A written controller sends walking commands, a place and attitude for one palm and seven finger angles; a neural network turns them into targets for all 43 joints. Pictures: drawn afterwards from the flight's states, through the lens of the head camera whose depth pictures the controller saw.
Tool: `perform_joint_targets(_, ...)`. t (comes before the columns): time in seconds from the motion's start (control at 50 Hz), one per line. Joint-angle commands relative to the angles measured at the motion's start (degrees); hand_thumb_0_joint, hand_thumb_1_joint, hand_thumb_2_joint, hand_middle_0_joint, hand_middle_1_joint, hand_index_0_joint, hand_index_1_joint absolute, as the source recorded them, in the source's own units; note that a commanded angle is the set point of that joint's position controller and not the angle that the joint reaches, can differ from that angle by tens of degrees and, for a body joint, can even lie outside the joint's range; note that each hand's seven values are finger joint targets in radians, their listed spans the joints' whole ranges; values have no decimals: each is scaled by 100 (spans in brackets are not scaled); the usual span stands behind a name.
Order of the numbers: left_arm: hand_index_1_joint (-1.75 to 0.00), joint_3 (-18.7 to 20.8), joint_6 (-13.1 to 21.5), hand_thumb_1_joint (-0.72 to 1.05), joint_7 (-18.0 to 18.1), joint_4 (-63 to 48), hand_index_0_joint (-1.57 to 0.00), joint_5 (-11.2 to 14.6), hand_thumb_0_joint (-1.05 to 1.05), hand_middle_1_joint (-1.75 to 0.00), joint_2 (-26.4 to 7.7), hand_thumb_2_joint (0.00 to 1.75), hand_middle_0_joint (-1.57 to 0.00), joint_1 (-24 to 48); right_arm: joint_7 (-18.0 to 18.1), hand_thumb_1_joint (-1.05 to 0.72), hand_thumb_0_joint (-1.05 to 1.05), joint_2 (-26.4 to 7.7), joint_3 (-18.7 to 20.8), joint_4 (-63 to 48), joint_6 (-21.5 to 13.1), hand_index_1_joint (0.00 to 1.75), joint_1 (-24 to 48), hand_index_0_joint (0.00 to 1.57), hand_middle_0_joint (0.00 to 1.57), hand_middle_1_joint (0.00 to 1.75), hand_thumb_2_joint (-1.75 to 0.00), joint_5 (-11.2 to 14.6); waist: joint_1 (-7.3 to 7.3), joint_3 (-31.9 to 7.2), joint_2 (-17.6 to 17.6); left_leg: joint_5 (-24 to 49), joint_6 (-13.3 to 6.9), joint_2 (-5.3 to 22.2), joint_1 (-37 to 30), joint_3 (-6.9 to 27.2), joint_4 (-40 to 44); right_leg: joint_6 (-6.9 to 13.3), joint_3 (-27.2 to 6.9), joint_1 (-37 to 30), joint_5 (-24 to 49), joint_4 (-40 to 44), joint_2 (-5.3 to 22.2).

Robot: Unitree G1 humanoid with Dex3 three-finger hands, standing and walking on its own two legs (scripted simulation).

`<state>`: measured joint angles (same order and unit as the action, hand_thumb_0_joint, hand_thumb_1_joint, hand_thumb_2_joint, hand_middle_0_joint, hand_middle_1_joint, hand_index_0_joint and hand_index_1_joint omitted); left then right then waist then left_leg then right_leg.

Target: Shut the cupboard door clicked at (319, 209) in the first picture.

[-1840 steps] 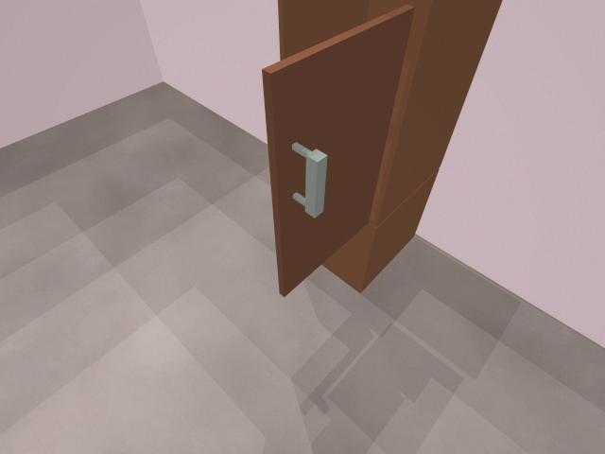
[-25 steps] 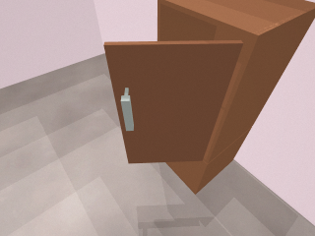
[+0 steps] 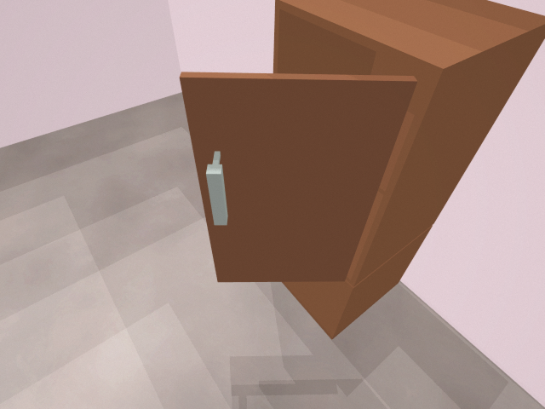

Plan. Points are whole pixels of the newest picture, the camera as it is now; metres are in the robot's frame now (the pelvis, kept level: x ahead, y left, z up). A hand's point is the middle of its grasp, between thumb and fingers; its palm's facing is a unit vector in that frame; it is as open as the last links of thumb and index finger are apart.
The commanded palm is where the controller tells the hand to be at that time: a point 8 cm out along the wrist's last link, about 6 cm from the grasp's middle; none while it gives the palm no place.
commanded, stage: shuffle to correct the standing spot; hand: left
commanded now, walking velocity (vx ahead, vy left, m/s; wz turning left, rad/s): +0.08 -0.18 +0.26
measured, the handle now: (219, 188) +0.48 +0.13 +0.05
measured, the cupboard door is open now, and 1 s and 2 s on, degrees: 54 54 54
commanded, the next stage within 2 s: come to a stop and stand still in 0.52 s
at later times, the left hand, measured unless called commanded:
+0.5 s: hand out of the picture +0.01 +0.13 -0.20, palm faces +0.07 -0.99 -0.14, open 7.4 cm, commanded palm none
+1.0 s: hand out of the picture +0.03 +0.10 -0.18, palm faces +0.08 -0.99 -0.13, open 7.3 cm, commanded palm none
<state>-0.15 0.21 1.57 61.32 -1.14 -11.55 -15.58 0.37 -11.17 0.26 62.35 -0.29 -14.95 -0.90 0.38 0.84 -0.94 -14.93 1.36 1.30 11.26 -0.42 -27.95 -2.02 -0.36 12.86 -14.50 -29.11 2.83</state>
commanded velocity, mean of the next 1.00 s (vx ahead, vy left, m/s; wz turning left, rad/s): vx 0.02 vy -0.10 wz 0.02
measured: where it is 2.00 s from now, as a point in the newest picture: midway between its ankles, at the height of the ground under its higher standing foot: outside the picture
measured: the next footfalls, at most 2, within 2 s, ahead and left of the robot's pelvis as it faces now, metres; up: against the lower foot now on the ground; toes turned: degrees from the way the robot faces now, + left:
left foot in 0.82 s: +0.09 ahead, +0.02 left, +0.00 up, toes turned +8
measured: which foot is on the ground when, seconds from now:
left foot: down 0.00-0.58, up 0.60-0.80, down 0.82-1.00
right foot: down 0.00-1.00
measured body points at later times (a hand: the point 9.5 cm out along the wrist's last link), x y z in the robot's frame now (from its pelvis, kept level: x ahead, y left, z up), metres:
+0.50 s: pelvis +0.04 -0.03 -0.01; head +0.06 -0.01 +0.43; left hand +0.00 +0.19 -0.18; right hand +0.06 -0.27 -0.16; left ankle +0.00 +0.13 -0.74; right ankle +0.02 -0.14 -0.73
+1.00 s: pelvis +0.05 -0.04 +0.00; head +0.05 -0.02 +0.45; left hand +0.02 +0.16 -0.17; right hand +0.13 -0.26 -0.14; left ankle +0.05 +0.02 -0.74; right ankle +0.03 -0.14 -0.74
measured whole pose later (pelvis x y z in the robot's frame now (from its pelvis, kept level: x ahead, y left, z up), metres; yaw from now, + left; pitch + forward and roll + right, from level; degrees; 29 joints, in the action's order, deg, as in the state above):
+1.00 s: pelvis +0.05 -0.04 +0.00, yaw +2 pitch -1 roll -2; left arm -0.9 1.1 3.2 61.7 -1.4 -6.7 -19.0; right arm 1.8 -8.4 0.1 60.0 -0.7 -10.2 -0.3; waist -1.9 1.4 -1.1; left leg -14.8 -4.6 -0.7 13.3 -6.8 -28.5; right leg 2.0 6.6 8.5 -14.7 -23.8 -2.0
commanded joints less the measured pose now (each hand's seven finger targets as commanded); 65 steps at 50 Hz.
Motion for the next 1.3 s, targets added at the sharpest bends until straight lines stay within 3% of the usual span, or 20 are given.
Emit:
perform_joint_targets(0.0, -30, 114, 27, 90, -11, -136, -20, -11, 0, -30, -574, 90, -20, -465, 46, -90, 0, -619, 128, -265, -36, 30, -152, 20, 20, 30, -90, -45, -58, 532, 213, -780, -300, 446, 706, 632, 794, 275, -11, 139, -789, 477, 188)
perform_joint_targets(0.22, -30, 277, -45, 90, -79, -197, -20, -42, 0, -30, -435, 90, -20, -966, 238, -90, 0, -536, 255, -187, -48, 30, -434, 20, 20, 30, -90, -45, -43, 327, 196, 717, -352, 619, 503, 298, -71, 428, 42, 93, 597, 124, 130)
perform_joint_targets(0.34, -30, 407, -124, 90, -79, -277, -20, -59, 0, -30, -526, 90, -20, -1119, 305, -90, 0, -195, 234, -243, -48, 30, -372, 20, 20, 30, -90, -26, -40, 139, -616, 42, -198, 197, 707, -341, -921, 796, -488, -55, 1344, 352, 525)
perform_joint_targets(0.38, -30, 384, -166, 90, -78, -356, -20, -63, 0, -30, -389, 90, -20, -1001, 311, -90, 0, -222, 244, -148, -61, 30, -462, 20, 20, 30, -90, -35, 49, 242, -78, 667, -262, 454, 297, -100, -407, 703, -180, 282, 1215, -23, 281)
perform_joint_targets(0.44, -30, 392, -166, 90, -111, -604, -20, -70, 0, -30, -115, 90, -20, -764, 381, -90, 0, -887, 425, 5, -48, 30, -825, 20, 20, 30, -90, -110, 142, 277, 1643, 2802, -897, 1766, -220, 1480, 289, 304, 644, 1082, -582, -1317, -368)
perform_joint_targets(0.48, -30, 425, -186, 90, -158, -709, -20, -52, 0, -30, -89, 90, -20, -635, 407, -90, 0, -906, 437, -78, -19, 30, -661, 20, 20, 30, -90, -153, 77, 582, 1401, 3072, -1058, 1899, 110, 1557, 300, 366, 490, 1005, -1353, -1088, -298)
perform_joint_targets(0.52, -30, 507, -134, 90, -201, -579, -20, -55, 0, -30, -201, 90, -20, -1213, 398, -90, 0, -847, 429, -263, -27, 30, -202, 20, 20, 30, -90, -113, -309, 222, 690, 2217, -518, 1115, 1004, 544, -673, 363, 355, -469, 512, 192, -147)
perform_joint_targets(0.54, -30, 579, -104, 90, -143, -449, -20, -98, 0, -30, -600, 90, -20, -1580, 367, -90, 0, -456, 372, -379, -36, 30, -184, 20, 20, 30, -90, -42, -404, -91, -639, 610, -177, 325, 1720, -341, -1676, 566, -480, -1234, 2024, 567, 708)
perform_joint_targets(0.56, -30, 580, -106, 90, -112, -403, -20, -106, 0, -30, -744, 90, -20, -1716, 369, -90, 0, -205, 331, -563, -2, 30, 129, 20, 20, 30, -90, 9, -532, -183, -1447, -1996, -98, -101, 1906, -438, -2788, 1058, -1126, -1066, 3319, 885, 1389)
perform_joint_targets(0.6, -30, 487, -164, 90, -28, -517, -20, -117, 0, -30, -533, 90, -20, -1283, 388, -90, 0, -162, 346, -572, 66, 30, 304, 20, 20, 30, -90, 16, -404, 79, -769, -2115, -134, 92, 2084, -205, -3743, 1716, -1002, -754, 3679, 803, 1386)
perform_joint_targets(0.62, -30, 450, -151, 90, -6, -587, -20, -121, 0, -30, -431, 90, -20, -1051, 337, -90, 0, -108, 341, -535, 68, 30, 253, 20, 20, 30, -90, 0, -292, 164, -473, -1931, -110, 129, 2034, -269, -3693, 1737, -696, -668, 3771, 669, 1214)
perform_joint_targets(0.76, -30, 226, 72, 90, 86, -502, -20, 30, 0, -30, -221, 90, -20, -493, 152, -90, 0, 267, 81, -277, -10, 30, -245, 20, 20, 30, -90, 44, 72, -115, -333, 445, -129, 73, -254, -264, 376, 1002, -221, -66, 1973, 622, 722)
perform_joint_targets(0.8, -30, 151, 78, 90, 67, -427, -20, 65, 0, -30, 97, 90, -20, -719, 170, -90, 0, -103, 104, -247, -110, 30, -122, 20, 20, 30, -90, 10, -131, -32, 424, 1816, -483, 859, -387, 526, 688, 453, -59, 59, 878, 658, 288)
perform_joint_targets(0.84, -30, 102, 26, 90, 92, -215, -20, 41, 0, -30, 106, 90, -20, -665, 203, -90, 0, -126, 47, -205, -124, 30, 190, 20, 20, 30, -90, 7, -202, 248, 963, 1809, -690, 955, 210, 786, 948, 303, 71, -460, 336, 745, 213)
perform_joint_targets(0.9, -30, 40, 36, 90, 54, 36, -20, 27, 0, -30, 68, 90, -20, -810, 215, -90, 0, -99, 13, -172, -119, 30, 243, 20, 20, 30, -90, 23, -234, 484, 616, 795, -571, 750, 343, 655, 1264, 345, -16, -568, 498, 1053, 318)
perform_joint_targets(0.92, -30, 11, 168, 90, 305, 180, -20, -75, 0, -30, -194, 90, -20, -1304, 186, -90, 0, -453, 55, -540, -155, 30, 557, 20, 20, 30, -90, 75, -362, 432, 638, 1830, -357, 557, -85, 148, -223, 162, -499, 112, 2527, 986, 580)
perform_joint_targets(0.94, -30, -4, 235, 90, 262, -72, -20, -3, 0, -30, -352, 90, -20, -806, 147, -90, 0, -172, 26, -605, -79, 30, 43, 20, 20, 30, -90, 54, 134, -73, 529, 236, -329, 399, -98, 208, -49, 401, -641, -83, 1336, 984, 743)
perform_joint_targets(0.96, -30, -26, 258, 90, 201, -222, -20, 11, 0, -30, -339, 90, -20, -563, 103, -90, 0, -238, 37, -605, -55, 30, -88, 20, 20, 30, -90, 27, 161, -49, 465, -98, -313, 387, -4, 227, 134, 604, -615, 104, 86, 1026, 598)
perform_joint_targets(1.06, -30, -44, 177, 90, 103, -237, -20, 1, 0, -30, -80, 90, -20, -631, 107, -90, 0, -383, 29, -711, -135, 30, -233, 20, 20, 30, -90, 2, 74, 296, 133, -77, -513, 616, 316, 658, 836, 578, -109, 187, -179, 608, 204)
perform_joint_targets(1.28, -30, -29, 94, 90, 113, -101, -20, 40, 0, -30, -136, 90, -20, -681, 141, -90, 0, -427, -61, -306, -238, 30, -426, 20, 20, 30, -90, 5, -88, 249, 15, 753, -518, 626, 29, 623, 1182, 496, -55, -86, 163, 471, 262)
